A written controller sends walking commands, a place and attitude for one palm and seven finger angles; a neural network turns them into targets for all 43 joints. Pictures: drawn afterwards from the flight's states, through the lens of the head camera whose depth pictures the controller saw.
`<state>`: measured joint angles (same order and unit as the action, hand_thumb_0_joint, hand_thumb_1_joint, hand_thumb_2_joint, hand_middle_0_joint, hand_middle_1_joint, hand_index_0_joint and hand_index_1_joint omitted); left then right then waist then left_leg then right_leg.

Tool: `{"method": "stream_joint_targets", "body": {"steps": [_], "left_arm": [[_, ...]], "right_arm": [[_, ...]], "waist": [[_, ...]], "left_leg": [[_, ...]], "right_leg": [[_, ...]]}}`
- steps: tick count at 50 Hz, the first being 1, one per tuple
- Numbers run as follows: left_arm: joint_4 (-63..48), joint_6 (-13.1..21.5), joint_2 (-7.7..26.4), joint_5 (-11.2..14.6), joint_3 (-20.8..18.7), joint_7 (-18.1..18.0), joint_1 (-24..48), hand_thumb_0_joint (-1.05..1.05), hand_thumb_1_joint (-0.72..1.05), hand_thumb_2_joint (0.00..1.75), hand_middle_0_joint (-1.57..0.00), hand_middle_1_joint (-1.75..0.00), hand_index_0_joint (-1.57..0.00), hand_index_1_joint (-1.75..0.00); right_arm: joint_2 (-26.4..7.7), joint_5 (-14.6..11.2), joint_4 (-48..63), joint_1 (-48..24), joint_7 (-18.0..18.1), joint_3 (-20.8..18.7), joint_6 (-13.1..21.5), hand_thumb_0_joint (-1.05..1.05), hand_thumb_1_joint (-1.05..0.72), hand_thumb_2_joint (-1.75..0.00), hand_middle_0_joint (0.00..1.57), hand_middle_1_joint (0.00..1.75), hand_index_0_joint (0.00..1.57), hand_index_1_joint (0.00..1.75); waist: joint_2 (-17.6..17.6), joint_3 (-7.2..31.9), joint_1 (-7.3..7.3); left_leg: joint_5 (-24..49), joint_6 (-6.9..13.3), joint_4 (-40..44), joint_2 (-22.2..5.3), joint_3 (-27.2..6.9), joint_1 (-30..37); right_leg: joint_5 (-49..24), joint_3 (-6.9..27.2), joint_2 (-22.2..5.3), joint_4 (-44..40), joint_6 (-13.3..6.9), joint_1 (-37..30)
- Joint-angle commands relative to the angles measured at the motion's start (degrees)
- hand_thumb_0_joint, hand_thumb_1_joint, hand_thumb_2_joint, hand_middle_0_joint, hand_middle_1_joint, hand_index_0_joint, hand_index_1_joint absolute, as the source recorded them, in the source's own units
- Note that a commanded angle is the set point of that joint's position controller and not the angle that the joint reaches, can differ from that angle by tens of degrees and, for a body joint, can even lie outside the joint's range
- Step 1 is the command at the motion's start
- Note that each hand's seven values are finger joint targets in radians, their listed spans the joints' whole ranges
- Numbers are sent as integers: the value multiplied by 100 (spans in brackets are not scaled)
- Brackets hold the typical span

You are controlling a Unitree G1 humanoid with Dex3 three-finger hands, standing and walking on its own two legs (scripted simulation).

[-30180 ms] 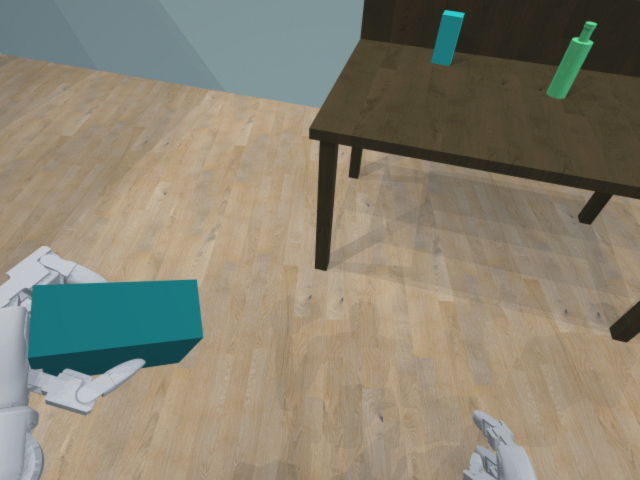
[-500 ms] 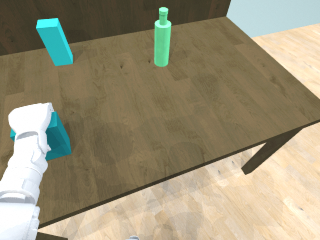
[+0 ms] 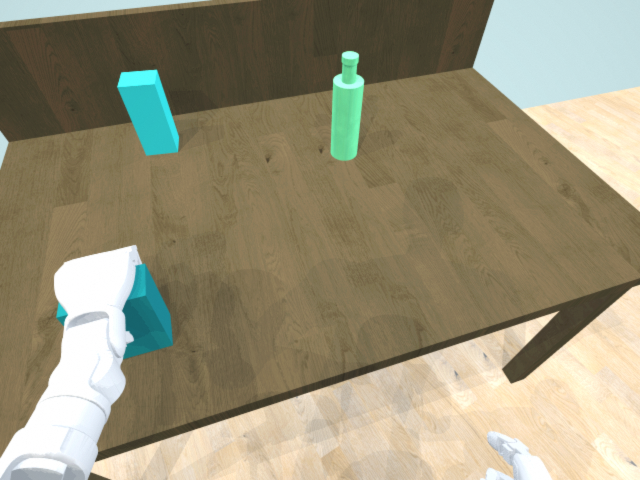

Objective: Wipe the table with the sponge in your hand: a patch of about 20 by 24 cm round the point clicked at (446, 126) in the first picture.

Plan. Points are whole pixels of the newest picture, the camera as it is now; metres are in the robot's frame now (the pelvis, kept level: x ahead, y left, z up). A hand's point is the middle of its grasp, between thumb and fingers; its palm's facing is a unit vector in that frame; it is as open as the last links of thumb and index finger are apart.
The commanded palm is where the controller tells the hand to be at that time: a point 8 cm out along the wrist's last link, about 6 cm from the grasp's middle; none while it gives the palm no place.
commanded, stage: wipe back along the first lane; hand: left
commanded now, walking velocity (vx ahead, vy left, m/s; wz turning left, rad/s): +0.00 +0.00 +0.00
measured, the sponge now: (126, 324) +0.32 +0.31 -0.05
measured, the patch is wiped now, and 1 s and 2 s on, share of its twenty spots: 1.00 1.00 1.00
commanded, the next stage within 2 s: lift the sponge slowly off the table in 0.64 s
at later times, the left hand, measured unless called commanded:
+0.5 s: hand (108, 343) +0.27 +0.30 +0.01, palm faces -0.05 -0.04 -1.00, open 10.1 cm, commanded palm +0.23 +0.28 +0.04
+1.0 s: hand (110, 365) +0.24 +0.28 +0.01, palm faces -0.07 -0.05 -1.00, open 10.1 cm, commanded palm +0.21 +0.27 +0.05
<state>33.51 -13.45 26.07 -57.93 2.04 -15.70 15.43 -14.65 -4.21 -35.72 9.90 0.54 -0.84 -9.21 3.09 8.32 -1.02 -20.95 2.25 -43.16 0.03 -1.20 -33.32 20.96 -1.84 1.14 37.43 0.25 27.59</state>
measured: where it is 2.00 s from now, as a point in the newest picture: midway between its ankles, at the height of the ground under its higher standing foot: outside the picture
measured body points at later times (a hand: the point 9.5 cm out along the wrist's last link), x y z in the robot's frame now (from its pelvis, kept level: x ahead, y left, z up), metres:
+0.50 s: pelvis +0.00 -0.01 +0.00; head +0.02 -0.02 +0.45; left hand +0.27 +0.29 +0.06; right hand +0.18 -0.26 -0.10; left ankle +0.00 +0.09 -0.72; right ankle -0.03 -0.13 -0.72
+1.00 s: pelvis -0.01 -0.01 +0.00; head +0.00 -0.03 +0.45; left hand +0.24 +0.28 +0.06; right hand +0.19 -0.24 -0.09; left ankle +0.00 +0.09 -0.72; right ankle -0.03 -0.13 -0.72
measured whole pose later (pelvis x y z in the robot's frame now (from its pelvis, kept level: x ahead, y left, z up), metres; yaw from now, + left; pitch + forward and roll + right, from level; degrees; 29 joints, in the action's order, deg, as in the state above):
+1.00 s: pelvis -0.01 -0.01 +0.00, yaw +0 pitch +6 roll -2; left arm 17.4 -15.7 22.4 -57.2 4.0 -14.8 -1.3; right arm -13.7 -3.6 -36.1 7.0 1.9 -0.4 -6.3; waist 4.0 6.1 -3.6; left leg -19.5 1.4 -40.4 0.1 -1.2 -26.6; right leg 20.6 -1.8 1.1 36.8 -0.5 21.9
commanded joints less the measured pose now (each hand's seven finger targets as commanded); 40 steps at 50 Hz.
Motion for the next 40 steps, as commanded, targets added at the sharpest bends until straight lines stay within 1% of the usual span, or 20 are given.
{"method": "stream_joint_targets", "body": {"steps": [1, 8, 10, 11, 13, 15, 16, 18, 21, 23, 26, 30, 31, 33, 35, 36, 37, 38, 39, 40], "left_arm": [[-478, -39, 578, 42, -87, 210, 196, 0, 10, 130, -120, -160, -120, -160], [-829, -140, 391, 123, 13, 206, -553, 0, 10, 130, -120, -160, -120, -160], [-878, -167, 529, 117, -97, 208, -533, 0, 10, 130, -120, -160, -120, -160], [-935, -155, 707, 134, -305, 209, -656, 0, 10, 130, -120, -160, -120, -160], [-1069, -130, 492, 188, -141, 225, -1002, 0, 10, 130, -120, -160, -120, -160], [-1175, -113, 482, 188, -142, 234, -1110, 0, 10, 130, -120, -160, -120, -160], [-1262, -103, 725, 216, -405, 235, -1196, 0, 10, 130, -120, -160, -120, -160], [-1296, -93, 546, 192, -236, 229, -1266, 0, 10, 130, -120, -160, -120, -160], [-1471, -32, 719, 214, -475, 212, -1558, 0, 10, 130, -120, -160, -120, -160], [-1583, -17, 438, 232, -225, 196, -1702, 0, 10, 130, -120, -160, -120, -160], [-1686, -40, 621, 226, -391, 161, -1518, 0, 10, 130, -120, -160, -120, -160], [-1753, -39, 239, 179, -73, 130, -1835, 0, 10, 130, -120, -160, -120, -160], [-1824, -46, 259, 185, -140, 122, -1828, 0, 10, 130, -120, -160, -120, -160], [-1889, -78, -78, 155, 222, 107, -1865, 0, 10, 130, -120, -160, -120, -160], [-1820, -119, -32, 149, 171, 75, -1946, 0, 10, 130, -120, -160, -120, -160], [-1833, -141, 147, 161, -18, 70, -1773, 0, 10, 130, -120, -160, -120, -160], [-1832, -168, 202, 93, 10, 55, -1503, 0, 10, 130, -120, -160, -120, -160], [-1943, -172, -6, 134, 177, 55, -1563, 0, 10, 130, -120, -160, -120, -160], [-1991, -191, 168, 109, 29, 41, -1525, 0, 10, 130, -120, -160, -120, -160], [-2034, -205, 138, 127, 66, 45, -1582, 0, 10, 130, -120, -160, -120, -160]], "right_arm": [[-835, 24, 704, -349, 73, -269, 254, 0, -90, -90, 20, 30, 20, 30], [-801, 21, 776, -455, 59, -249, 326, 0, -90, -90, 20, 30, 20, 30], [-813, 31, 752, -469, 76, -245, 334, 0, -90, -90, 20, 30, 20, 30], [-828, 29, 760, -534, 92, -241, 345, 0, -90, -90, 20, 30, 20, 30], [-780, 23, 808, -551, 90, -232, 386, 0, -90, -90, 20, 30, 20, 30], [-790, 36, 807, -565, 79, -229, 413, 0, -90, -90, 20, 30, 20, 30], [-805, 31, 816, -633, 91, -229, 425, 0, -90, -90, 20, 30, 20, 30], [-779, 43, 799, -616, 99, -232, 442, 0, -90, -90, 20, 30, 20, 30], [-797, 52, 807, -689, 105, -243, 486, 0, -90, -90, 20, 30, 20, 30], [-747, 49, 830, -707, 98, -249, 512, 0, -90, -90, 20, 30, 20, 30], [-776, 56, 807, -775, 132, -255, 513, 0, -90, -90, 20, 30, 20, 30], [-713, 64, 837, -839, 112, -261, 559, 0, -90, -90, 20, 30, 20, 30], [-712, 57, 848, -876, 106, -273, 570, 0, -90, -90, 20, 30, 20, 30], [-674, 64, 870, -895, 86, -273, 579, 0, -90, -90, 20, 30, 20, 30], [-683, 70, 865, -890, 89, -275, 581, 0, -90, -90, 20, 30, 20, 30], [-706, 62, 862, -924, 114, -265, 572, 0, -90, -90, 20, 30, 20, 30], [-728, 70, 814, -895, 121, -263, 549, 0, -90, -90, 20, 30, 20, 30], [-676, 70, 861, -943, 129, -267, 567, 0, -90, -90, 20, 30, 20, 30], [-693, 65, 829, -926, 131, -271, 564, 0, -90, -90, 20, 30, 20, 30], [-671, 72, 866, -969, 149, -261, 569, 0, -90, -90, 20, 30, 20, 30]], "waist": [[-196, 978, -12], [-327, 887, -55], [-388, 848, -59], [-398, 887, -139], [-390, 803, -129], [-458, 791, -124], [-409, 820, -209], [-421, 651, -138], [-426, 756, -239], [-376, 554, -176], [-395, 457, -192], [-325, 462, -209], [-290, 486, -243], [-330, 458, -189], [-484, 502, -211], [-537, 427, -219], [-550, 442, -181], [-435, 440, -185], [-457, 557, -223], [-415, 571, -229]], "left_leg": [[2137, -2, 535, 14, -175, 1241], [2107, 9, 543, 58, -129, 1226], [1997, 20, 566, 74, -98, 1211], [2049, 20, 572, 86, -104, 1170], [2007, 31, 579, 108, -58, 1165], [2011, 31, 592, 112, -51, 1158], [1957, 28, 625, 118, -58, 1121], [1874, 35, 630, 127, -13, 1119], [1929, 30, 652, 130, -28, 1143], [1801, 36, 661, 133, 9, 1148], [1538, 36, 753, 122, -37, 1121], [1566, 29, 743, 118, -38, 1204], [1556, 21, 772, 103, -67, 1209], [1535, 31, 739, 94, -65, 1271], [1450, 25, 747, 82, -85, 1238], [1346, 25, 783, 85, -113, 1174], [1289, 27, 762, 117, -108, 1184], [1293, 40, 766, 103, -65, 1236], [1398, 40, 754, 118, -100, 1301], [1372, 43, 770, 118, -84, 1307]], "right_leg": [[-1892, -144, 256, -344, -431, -238], [-2075, -148, 235, -349, -405, -448], [-2093, -116, 224, -392, -400, -505], [-2218, -45, 224, -406, -422, -622], [-2307, -60, 199, -419, -390, -688], [-2397, -40, 194, -434, -381, -719], [-2398, 24, 192, -465, -403, -819], [-2350, -16, 180, -470, -375, -748], [-2468, 84, 184, -497, -403, -868], [-2321, 20, 175, -514, -374, -764], [-1908, 65, 203, -602, -392, -675], [-1827, -15, 198, -552, -393, -599], [-1752, 10, 215, -557, -413, -595], [-1656, -39, 223, -520, -405, -495], [-1569, -48, 227, -509, -398, -480], [-1491, 0, 240, -555, -411, -467], [-1453, -18, 224, -542, -392, -432], [-1450, -25, 214, -538, -393, -455], [-1559, -9, 208, -540, -400, -518], [-1515, -11, 205, -536, -393, -560]]}}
